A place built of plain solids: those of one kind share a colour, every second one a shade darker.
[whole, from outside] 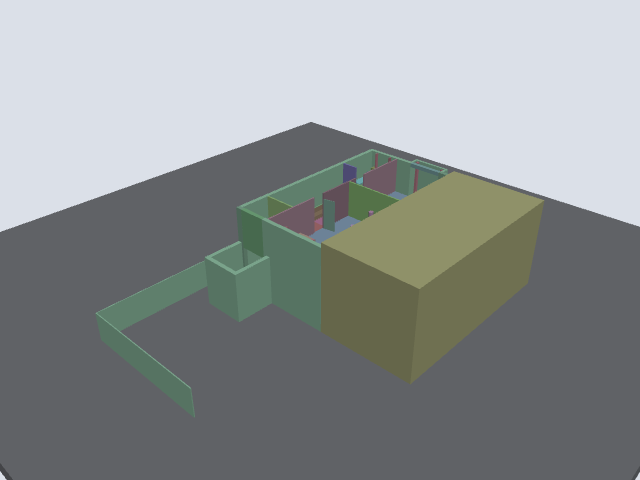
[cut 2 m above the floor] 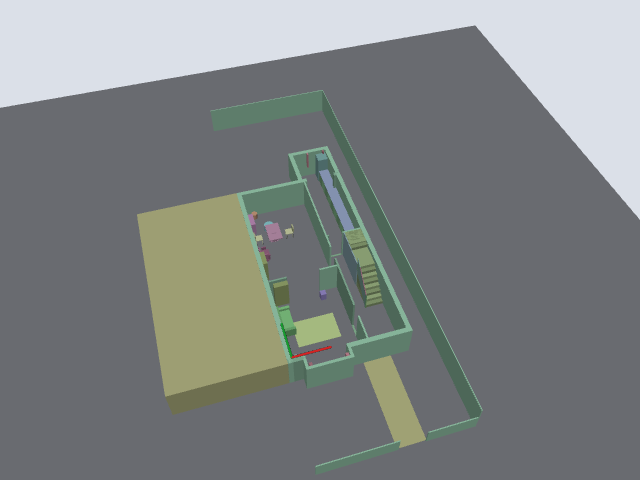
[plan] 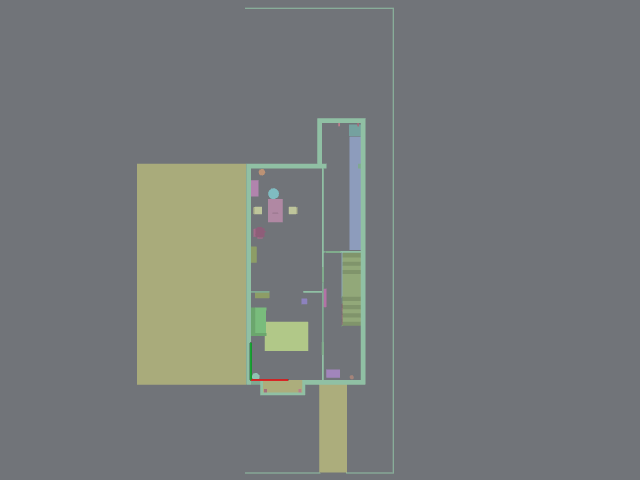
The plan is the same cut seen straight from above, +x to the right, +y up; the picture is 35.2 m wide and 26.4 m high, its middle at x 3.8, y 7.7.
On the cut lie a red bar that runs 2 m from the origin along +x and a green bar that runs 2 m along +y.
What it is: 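A semi-detached two-storey house, 6.0 m wide inside and 11.6 m deep with a one-storey outshot of 2.5 m behind the kitchen; a hall 2.03 m wide with a straight stair of 14 risers of 213 mm on goings of 227 mm and a flat half landing; a through lounge; a bay window at the front; upstairs three bedrooms and a bathroom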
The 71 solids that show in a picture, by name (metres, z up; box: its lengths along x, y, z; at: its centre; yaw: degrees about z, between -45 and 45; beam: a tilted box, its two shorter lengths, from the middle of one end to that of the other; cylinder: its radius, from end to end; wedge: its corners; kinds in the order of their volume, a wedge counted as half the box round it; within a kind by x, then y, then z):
{
 "neighbour_house_1": {"box": [6.0, 12.16, 5.7], "at": [-3.26, 5.82, 2.8]},
 "wall_1": {"box": [0.26, 12.16, 5.4], "at": [-0.13, 5.82, 2.65]},
 "wall_2": {"box": [0.93, 0.26, 5.4], "at": [0.2, -0.13, 2.65]},
 "wall_3": {"box": [1.03, 0.1, 2.89], "at": [0.51, 4.85, 1.4]},
 "wall_4": {"box": [0.16, 0.84, 5.4], "at": [0.59, -0.42, 2.65]},
 "wall_5": {"box": [4.14, 0.06, 1.05], "at": [1.75, -5.12, 0.47]},
 "wall_6": {"box": [2.48, 0.16, 5.4], "at": [1.75, -0.76, 2.65]},
 "wall_7": {"box": [4.42, 0.26, 5.4], "at": [1.95, 11.76, 2.65]},
 "wall_8": {"box": [0.16, 0.84, 5.4], "at": [2.91, -0.42, 2.65]},
 "wall_9": {"box": [1.03, 0.1, 2.89], "at": [3.4, 4.85, 1.4]},
 "wall_10": {"box": [8.18, 0.06, 1.85], "at": [3.77, 20.44, 0.88]},
 "wall_11": {"box": [0.26, 2.77, 3.19], "at": [3.78, 13.01, 1.55]},
 "wall_12": {"box": [0.1, 1.38, 2.89], "at": [3.96, 0.69, 1.4]},
 "wall_13": {"box": [0.1, 3.27, 2.89], "at": [3.96, 3.72, 1.4]},
 "wall_14": {"box": [0.1, 5.42, 2.89], "at": [3.96, 8.92, 1.4]},
 "wall_15": {"box": [3.48, 0.26, 5.4], "at": [4.57, -0.13, 2.65]},
 "wall_16": {"box": [2.66, 0.26, 3.19], "at": [4.98, 14.26, 1.55]},
 "wall_17": {"box": [1.12, 0.1, 2.89], "at": [5.48, 7.05, 1.4]},
 "wall_18": {"box": [0.41, 0.26, 5.4], "at": [6.1, 11.76, 2.65]},
 "wall_19": {"box": [0.26, 12.16, 5.4], "at": [6.18, 5.82, 2.65]},
 "wall_20": {"box": [0.26, 3.03, 3.19], "at": [6.18, 12.88, 1.55]},
 "wall_21": {"box": [2.63, 0.06, 1.05], "at": [6.54, -5.12, 0.47]},
 "wall_22": {"box": [0.06, 25.62, 1.85], "at": [7.83, 7.66, 0.88]},
 "tread_1": {"box": [1.01, 4.01, 0.23], "at": [5.54, 4.99, 0.1]},
 "tread_2": {"box": [1.01, 3.79, 0.45], "at": [5.54, 5.1, 0.2]},
 "tread_3": {"box": [1.01, 3.56, 0.66], "at": [5.54, 5.22, 0.31]},
 "tread_4": {"box": [1.01, 3.33, 0.87], "at": [5.54, 5.33, 0.42]},
 "tread_5": {"box": [1.01, 3.1, 1.09], "at": [5.54, 5.44, 0.52]},
 "tread_6": {"box": [1.01, 2.88, 1.3], "at": [5.54, 5.56, 0.63]},
 "tread_7": {"box": [1.01, 2.65, 1.51], "at": [5.54, 5.67, 0.74]},
 "tread_8": {"box": [1.01, 2.42, 1.73], "at": [5.54, 5.78, 0.84]},
 "tread_9": {"box": [1.01, 1.17, 1.94], "at": [5.54, 6.41, 0.95]},
 "tread_10": {"box": [1.01, 0.94, 2.15], "at": [5.54, 6.52, 1.06]},
 "tread_11": {"box": [1.01, 0.72, 2.36], "at": [5.54, 6.64, 1.16]},
 "tread_12": {"box": [1.01, 0.49, 2.58], "at": [5.54, 6.75, 1.27]},
 "tread_13": {"box": [1.01, 0.26, 2.79], "at": [5.54, 6.86, 1.38]},
 "upper_floor_rooms_1": {"box": [4.02, 11.64, 0.14], "at": [2.0, 5.82, 2.91]},
 "ground_1": {"box": [2.16, 0.68, 0.5], "at": [1.75, -0.34, -0.25]},
 "ground_2": {"box": [1.53, 4.82, 0.5], "at": [4.52, -2.68, -0.25]},
 "landing_wall_1": {"box": [0.1, 3.43, 2.5], "at": [3.96, 1.71, 4.1]},
 "landing_wall_2": {"box": [0.1, 2.97, 2.5], "at": [3.96, 5.7, 4.1]},
 "landing_wall_3": {"box": [0.1, 3.65, 2.5], "at": [3.96, 9.81, 4.1]},
 "upper_floor_back_1": {"box": [2.04, 4.67, 0.14], "at": [5.03, 9.3, 2.91]},
 "back_wall_over_outshot_1": {"box": [1.73, 0.26, 2.5], "at": [5.03, 11.76, 4.1]},
 "bedrooms_wall_1": {"box": [3.91, 0.1, 2.5], "at": [1.95, 4.85, 4.1]},
 "shelf_1": {"box": [0.32, 0.9, 1.59], "at": [0.16, 6.89, 0.74]},
 "shelf_2": {"box": [0.8, 0.3, 1.84], "at": [0.62, 4.65, 0.87]},
 "sofa_1": {"box": [0.24, 1.56, 0.83], "at": [0.12, 3.21, 0.36]},
 "sofa_2": {"box": [0.86, 0.16, 0.65], "at": [0.43, 2.51, 0.28]},
 "sofa_3": {"box": [0.86, 0.16, 0.65], "at": [0.43, 3.91, 0.28]},
 "sofa_4": {"box": [0.65, 1.24, 0.37], "at": [0.51, 3.21, 0.24]},
 "fridge_freezer_1": {"box": [0.65, 0.65, 1.85], "at": [5.71, 13.73, 0.88]},
 "bath_wall_1": {"box": [2.03, 0.1, 2.5], "at": [5.03, 9.68, 4.1]},
 "dresser_1": {"box": [0.42, 0.9, 0.92], "at": [0.21, 10.54, 0.41]},
 "stair_bulkhead_1": {"box": [0.05, 2.4, 2.89], "at": [5.01, 5.8, 1.4]},
 "box_wall_1": {"box": [1.07, 0.1, 2.5], "at": [5.51, 2.97, 4.1]},
 "laid_rug_front_room_1": {"box": [2.4, 1.6, 0.06], "at": [1.95, 2.4, -0.02]},
 "worktop_1": {"box": [0.62, 6.24, 0.04], "at": [5.73, 10.26, 0.88]},
 "front_wall_over_bay_1": {"box": [2.16, 0.26, 0.25], "at": [1.75, -0.13, 5.22]},
 "slotfit_seat_1": {"box": [0.5, 0.5, 0.49], "at": [0.5, 8.1, 0.2]},
 "clutter_clutter_back_1": {"cylinder": 0.3, "from": [1.24, 10.25, -0.05], "to": [1.24, 10.25, 0.37]},
 "curtains_curtains_1": {"box": [0.16, 0.19, 2.26], "at": [2.69, -0.59, 4.17]},
 "curtains_curtains_2": {"box": [0.1, 0.19, 1.62], "at": [5.58, 0.09, 4.49]},
 "flight_guard_panel_1": {"wedge": [[4.99, 2.98, -0.03], [4.99, 2.98, 1.06], [4.99, 4.57, 1.46], [4.99, 4.57, 2.55], [5.03, 2.98, -0.03], [5.03, 2.98, 1.06], [5.03, 4.57, 1.46], [5.03, 4.57, 2.55]]},
 "meeting_table_1": {"box": [0.82, 1.28, 0.07], "at": [1.35, 9.32, 0.7]},
 "door_leaf_bedroom_rear_1": {"box": [0.76, 0.04, 2.05], "at": [3.53, 7.11, 3.96], "yaw": 11.8},
 "slotfit_front_seat_1": {"box": [0.32, 0.32, 0.56], "at": [2.94, 4.32, 0.23]},
 "desk_1": {"box": [0.6, 1.2, 0.07], "at": [5.74, 1.39, 3.68]},
 "laid_doormat_1": {"box": [0.75, 0.45, 0.06], "at": [4.52, 0.35, -0.02]},
 "side_chair_1": {"box": [0.42, 0.42, 0.04], "at": [0.41, 9.32, 0.43]},
 "side_chair_2": {"box": [0.42, 0.42, 0.04], "at": [2.29, 9.32, 0.43]}
}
